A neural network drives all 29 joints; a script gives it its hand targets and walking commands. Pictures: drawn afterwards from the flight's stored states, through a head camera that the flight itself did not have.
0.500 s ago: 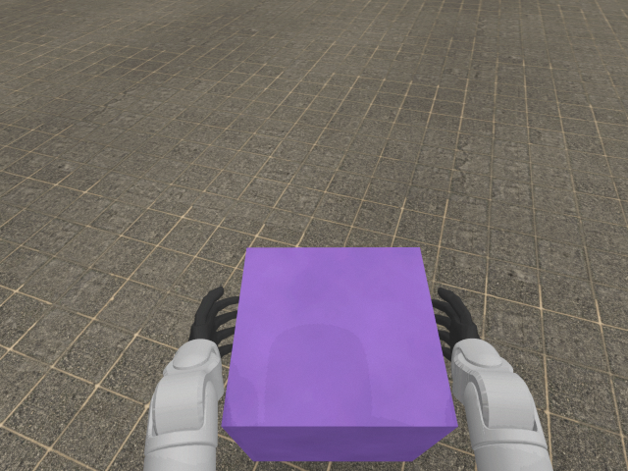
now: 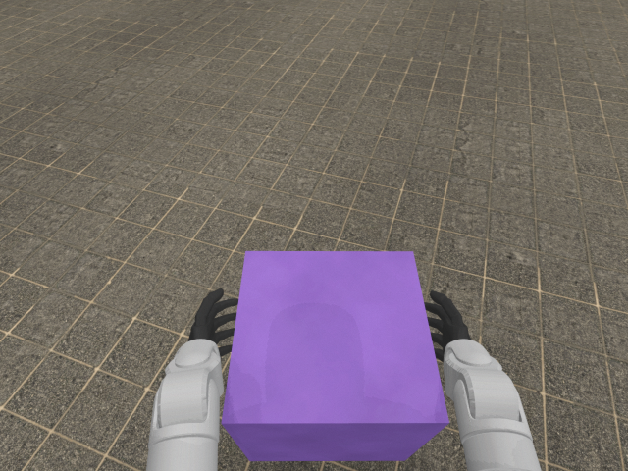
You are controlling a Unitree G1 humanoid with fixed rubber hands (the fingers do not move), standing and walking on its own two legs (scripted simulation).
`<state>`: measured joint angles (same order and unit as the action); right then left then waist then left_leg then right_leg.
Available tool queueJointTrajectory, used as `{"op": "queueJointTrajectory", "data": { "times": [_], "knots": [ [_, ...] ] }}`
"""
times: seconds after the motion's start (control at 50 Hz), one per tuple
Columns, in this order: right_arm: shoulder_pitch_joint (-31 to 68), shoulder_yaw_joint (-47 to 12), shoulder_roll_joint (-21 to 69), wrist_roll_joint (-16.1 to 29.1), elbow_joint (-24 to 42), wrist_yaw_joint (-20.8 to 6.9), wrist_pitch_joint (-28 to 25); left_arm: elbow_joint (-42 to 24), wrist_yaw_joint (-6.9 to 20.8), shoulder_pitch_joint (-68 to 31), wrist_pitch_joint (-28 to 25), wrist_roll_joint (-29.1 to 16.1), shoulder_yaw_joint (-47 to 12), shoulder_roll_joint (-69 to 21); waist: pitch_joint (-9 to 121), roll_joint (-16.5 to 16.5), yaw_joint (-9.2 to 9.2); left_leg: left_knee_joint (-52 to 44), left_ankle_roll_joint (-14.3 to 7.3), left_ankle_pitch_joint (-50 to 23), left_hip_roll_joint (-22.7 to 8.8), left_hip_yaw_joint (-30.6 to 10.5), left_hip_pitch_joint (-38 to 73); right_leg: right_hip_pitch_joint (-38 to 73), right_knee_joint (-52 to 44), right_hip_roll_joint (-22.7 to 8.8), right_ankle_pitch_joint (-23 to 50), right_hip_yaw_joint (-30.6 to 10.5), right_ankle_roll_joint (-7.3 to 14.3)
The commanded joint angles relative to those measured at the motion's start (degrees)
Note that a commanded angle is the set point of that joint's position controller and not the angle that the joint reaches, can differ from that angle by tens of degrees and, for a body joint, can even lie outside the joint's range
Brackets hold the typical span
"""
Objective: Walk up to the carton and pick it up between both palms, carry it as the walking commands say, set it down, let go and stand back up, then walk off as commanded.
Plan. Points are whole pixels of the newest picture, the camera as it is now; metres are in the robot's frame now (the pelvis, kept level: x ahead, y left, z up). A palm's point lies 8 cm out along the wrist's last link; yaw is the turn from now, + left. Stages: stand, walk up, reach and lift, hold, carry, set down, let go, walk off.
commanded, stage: set down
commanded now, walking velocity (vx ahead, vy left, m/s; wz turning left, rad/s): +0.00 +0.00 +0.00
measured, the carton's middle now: (328, 360) +0.28 +0.01 -0.07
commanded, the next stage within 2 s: none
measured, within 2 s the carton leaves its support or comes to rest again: neither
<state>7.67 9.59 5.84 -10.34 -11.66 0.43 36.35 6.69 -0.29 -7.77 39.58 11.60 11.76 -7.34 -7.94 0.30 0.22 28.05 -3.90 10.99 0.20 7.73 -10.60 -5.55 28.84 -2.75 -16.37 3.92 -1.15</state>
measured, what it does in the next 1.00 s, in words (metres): lowers itself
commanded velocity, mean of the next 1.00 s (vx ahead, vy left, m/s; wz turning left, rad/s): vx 0.00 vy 0.00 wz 0.00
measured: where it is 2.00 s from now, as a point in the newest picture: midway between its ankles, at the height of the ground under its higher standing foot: outside the picture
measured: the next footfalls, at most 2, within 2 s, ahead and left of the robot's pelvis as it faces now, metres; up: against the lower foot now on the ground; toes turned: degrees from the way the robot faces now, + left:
none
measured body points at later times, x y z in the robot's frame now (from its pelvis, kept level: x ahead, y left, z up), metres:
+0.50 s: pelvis +0.01 -0.01 -0.01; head +0.15 -0.01 +0.42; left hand +0.32 +0.16 -0.09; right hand +0.32 -0.17 -0.09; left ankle +0.06 +0.07 -0.73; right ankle +0.00 -0.14 -0.73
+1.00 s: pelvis -0.05 -0.01 -0.08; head +0.17 +0.01 +0.31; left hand +0.33 +0.16 -0.18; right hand +0.33 -0.17 -0.18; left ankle +0.06 +0.08 -0.73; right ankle +0.00 -0.14 -0.73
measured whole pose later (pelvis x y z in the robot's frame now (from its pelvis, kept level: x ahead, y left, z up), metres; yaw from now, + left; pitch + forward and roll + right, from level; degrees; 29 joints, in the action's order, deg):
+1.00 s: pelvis -0.05 -0.01 -0.08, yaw +2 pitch +29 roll -2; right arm 30.2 16.4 -0.9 -9.6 -34.6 2.2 2.1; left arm 29.6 -4.7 -30.6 5.3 8.3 14.1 -3.5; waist -1.0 0.1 0.2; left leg 51.2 -3.8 10.4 0.0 3.1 -70.3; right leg -65.3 55.3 -0.7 -19.2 1.0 -0.6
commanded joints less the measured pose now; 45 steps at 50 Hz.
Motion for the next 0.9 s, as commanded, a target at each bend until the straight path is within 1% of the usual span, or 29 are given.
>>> {"op": "queueJointTrajectory", "data": {
  "times": [0.0, 0.02, 0.06, 0.08, 0.12, 0.2, 0.22, 0.26, 0.28, 0.3, 0.32, 0.34, 0.36, 0.38, 0.4, 0.48, 0.5, 0.54, 0.56, 0.6, 0.66, 0.68, 0.7, 0.72, 0.74, 0.78, 0.8, 0.86, 0.88],
  "knots": [
    [33.4, -18.9, 34.5, 2.9, 3.3, -10.9, -7.5, 8.7, 8.2, -29.6, -7.7, -6.7, -25.4, -41.0, 14.9, -1.4, -5.51, -3.7, 1.9, 3.0, 1.7, -15.1, 9.7, -13.0, -2.2, 7.2, 0.6, -9.5, 4.7],
    [33.8, -18.0, 34.7, 2.1, 2.9, -10.9, -8.6, 8.4, 8.2, -30.7, -9.2, -6.6, -25.6, -40.9, 16.4, -1.9, -6.12, -3.1, 1.8, 3.4, 1.8, -15.4, 9.8, -12.6, -1.7, 7.2, 1.1, -9.6, 4.6],
    [37.5, -18.8, 37.0, 2.0, 0.3, -11.7, -10.2, 12.8, 8.8, -30.9, -11.3, -4.7, -22.3, -41.6, 15.1, -3.9, -3.9, -1.5, 1.3, 1.2, 1.9, -15.0, 7.4, -15.8, -1.5, 7.6, 0.3, -8.8, 4.1],
    [37.4, -18.1, 36.8, 1.7, -0.5, -12.0, -10.9, 14.1, 9.1, -30.5, -11.8, -4.5, -22.5, -42.5, 16.8, -2.0, -4.58, -1.5, 1.5, -0.5, 2.1, -15.1, 8.5, -16.2, -1.6, 7.3, 1.7, -9.6, 4.5],
    [39.9, -16.5, 37.4, 0.7, -4.9, -12.5, -12.5, 18.3, 9.6, -31.7, -13.9, -3.6, -19.7, -43.4, 17.5, -3.9, -4.52, -0.2, 1.2, 0.8, 2.0, -15.6, 5.5, -18.3, -0.4, 7.5, 0.4, -9.3, 4.3],
    [36.5, -17.5, 41.4, 0.7, -6.6, -13.1, -16.9, 18.2, 11.0, -33.3, -18.4, -4.5, -23.7, -45.5, 24.8, -3.6, -4.85, 3.4, 1.5, -14.5, 2.3, -15.9, 8.2, -19.9, 0.5, 8.4, 10.5, -9.7, 4.0],
    [38.4, -18.6, 43.5, 1.3, -6.7, -13.4, -18.2, 19.5, 11.3, -32.4, -19.8, -3.6, -22.3, -44.9, 28.2, -4.4, -3.11, 4.4, 1.0, -14.6, 2.1, -15.5, 8.3, -20.2, 1.2, 8.1, 11.6, -9.8, 3.7],
    [38.3, -16.5, 40.9, 0.0, -8.3, -13.3, -19.8, 22.7, 11.7, -31.5, -21.3, -2.8, -21.3, -45.7, 30.2, -4.7, -4.85, 5.3, 1.4, -17.8, 2.0, -16.4, 7.3, -22.4, 2.2, 8.3, 13.0, -9.8, 3.7],
    [35.7, -17.8, 41.5, 0.5, -9.6, -13.0, -20.6, 20.6, 12.1, -30.7, -23.0, -2.8, -21.3, -42.9, 30.0, -5.6, -2.75, 6.9, 1.4, -21.8, 2.6, -15.9, 3.6, -21.8, 2.9, 8.2, 18.3, -10.3, 3.4],
    [34.2, -17.9, 41.1, 0.1, -9.2, -13.1, -21.5, 21.0, 11.6, -28.7, -23.3, -2.7, -22.6, -45.3, 33.3, -2.8, -4.97, 7.0, 1.9, -26.0, 2.6, -16.7, 6.9, -23.5, 3.3, 8.6, 18.2, -10.1, 3.6],
    [37.8, -20.4, 42.3, 1.8, -8.5, -13.3, -22.8, 21.5, 11.5, -28.9, -24.7, -1.9, -21.7, -44.3, 34.2, -2.3, -0.8, 8.2, 1.8, -25.0, 2.5, -16.1, 3.9, -23.8, 4.1, 8.1, 17.6, -11.0, 3.6],
    [35.3, -18.5, 41.0, 0.7, -9.5, -12.8, -23.9, 20.8, 11.7, -31.1, -25.9, -3.1, -23.2, -44.5, 36.5, -4.0, -4.6, 9.8, 1.9, -27.0, 2.9, -16.6, 3.6, -25.1, 4.8, 8.5, 20.7, -10.6, 3.4],
    [34.2, -18.8, 41.9, 0.6, -10.9, -12.9, -24.6, 21.4, 11.8, -30.7, -26.5, -2.5, -23.8, -43.9, 35.9, -2.1, -3.82, 9.6, 2.0, -29.3, 2.8, -16.7, 4.4, -28.4, 4.6, 8.7, 19.8, -10.6, 3.5],
    [32.8, -17.9, 40.8, -0.4, -12.1, -12.6, -25.2, 21.1, 11.8, -31.2, -27.5, -3.1, -23.7, -43.5, 37.0, -4.5, -4.68, 10.6, 1.8, -29.1, 2.8, -17.0, 3.3, -28.7, 4.9, 9.0, 20.5, -10.4, 3.2],
    [31.4, -19.6, 40.8, 0.8, -12.4, -12.5, -26.0, 20.5, 11.2, -26.9, -28.5, -1.2, -21.8, -41.7, 38.7, -2.8, -1.89, 11.8, 2.2, -35.6, 3.2, -16.8, 2.9, -29.4, 5.7, 9.0, 25.0, -11.3, 2.9],
    [31.6, -21.8, 40.8, 1.6, -10.7, -10.9, -30.3, 22.5, 11.2, -25.2, -31.9, -1.6, -23.3, -41.9, 45.5, -4.5, -3.06, 15.6, 1.8, -37.3, 3.8, -16.2, -2.4, -30.8, 9.2, 9.0, 30.7, -11.1, 2.4],
    [29.2, -20.0, 39.0, 0.7, -11.5, -10.1, -31.1, 22.5, 11.2, -25.3, -32.4, -1.4, -23.7, -39.8, 45.7, -3.3, -4.24, 15.9, 1.9, -37.4, 3.8, -16.6, -4.6, -31.6, 9.3, 8.7, 31.2, -11.4, 2.6],
    [32.8, -20.5, 35.9, 1.7, -10.4, -9.2, -33.1, 23.0, 9.9, -26.2, -34.4, -0.7, -22.8, -37.9, 45.9, -2.7, -2.63, 16.9, 2.2, -36.7, 3.8, -16.9, -7.4, -35.3, 10.7, 9.3, 29.4, -11.1, 2.4],
    [33.4, -17.7, 34.8, 0.5, -13.8, -9.4, -33.7, 23.9, 9.4, -28.9, -34.8, -0.9, -24.4, -38.2, 47.1, -1.6, -5.01, 16.6, 2.5, -34.3, 3.2, -17.4, -4.5, -41.5, 11.2, 10.0, 22.5, -9.7, 1.8],
    [33.0, -18.3, 33.4, 1.0, -14.4, -8.4, -34.7, 24.1, 8.6, -29.9, -35.8, -1.0, -24.7, -34.6, 45.3, 0.1, -4.41, 18.0, 2.6, -27.7, 4.0, -15.7, -9.7, -41.4, 11.6, 9.0, 21.3, -10.3, 2.2],
    [35.5, -16.6, 31.8, 0.8, -16.7, -6.9, -35.3, 22.6, 7.6, -35.5, -37.1, -2.8, -24.7, -31.2, 45.5, -4.2, -5.68, 19.9, 2.1, -18.5, 4.3, -15.2, -16.2, -43.1, 14.3, 9.2, 16.3, -8.9, 1.3],
    [38.0, -16.4, 30.8, 1.8, -16.3, -6.3, -35.7, 23.9, 7.0, -35.6, -37.1, -1.5, -22.5, -28.9, 45.1, -3.0, -2.4, 20.0, 2.0, -14.2, 4.5, -14.1, -19.6, -43.5, 14.4, 9.0, 13.1, -9.0, 1.5],
    [39.0, -16.2, 31.9, 2.2, -16.5, -5.7, -36.1, 24.1, 6.9, -38.6, -37.4, -2.4, -23.5, -27.4, 45.5, -2.8, -3.74, 20.7, 1.7, -11.8, 4.7, -13.3, -19.9, -44.5, 15.4, 9.4, 11.4, -8.5, 1.3],
    [41.5, -16.3, 29.7, 2.9, -14.1, -5.2, -36.5, 23.7, 6.0, -39.6, -37.6, -2.6, -22.8, -25.2, 46.6, -3.3, -2.7, 20.5, 1.7, -8.4, 4.7, -12.8, -20.7, -44.2, 15.9, 9.3, 8.9, -8.2, 1.1],
    [42.6, -16.7, 28.7, 3.3, -12.5, -4.7, -37.4, 24.6, 5.4, -39.9, -37.8, -3.8, -24.6, -26.0, 47.2, -2.5, -4.6, 21.1, 1.4, -8.0, 4.6, -13.6, -20.3, -44.7, 17.0, 9.2, 9.4, -8.1, 1.7],
    [45.2, -17.9, 26.7, 4.4, -14.1, -4.3, -37.8, 26.5, 4.0, -38.7, -38.0, -4.5, -23.5, -26.3, 49.5, -4.8, -2.93, 23.1, 1.4, -9.4, 4.5, -13.7, -21.2, -47.8, 19.1, 9.2, 9.2, -7.3, 1.4],
    [45.9, -18.4, 25.2, 5.7, -12.6, -4.1, -38.2, 25.2, 3.5, -40.1, -38.0, -5.4, -25.1, -27.4, 53.4, -2.4, -3.12, 23.4, 1.9, -8.7, 4.5, -13.7, -19.8, -47.9, 19.7, 9.7, 8.5, -7.3, 1.9],
    [49.2, -16.8, 21.7, 6.3, -13.5, -3.3, -38.3, 25.0, 1.1, -42.9, -38.1, -6.2, -23.6, -22.9, 52.4, -3.5, -1.83, 24.2, 1.8, -1.9, 4.5, -14.5, -21.1, -52.1, 21.7, 9.5, 3.6, -7.4, 2.1],
    [49.2, -16.1, 22.1, 6.7, -15.1, -3.5, -38.1, 26.5, 0.5, -43.4, -37.8, -6.4, -24.3, -23.0, 51.8, -2.5, -3.09, 24.5, 1.7, 0.5, 4.4, -15.2, -21.2, -53.7, 22.7, 9.7, 3.0, -6.5, 2.0]
  ]
}}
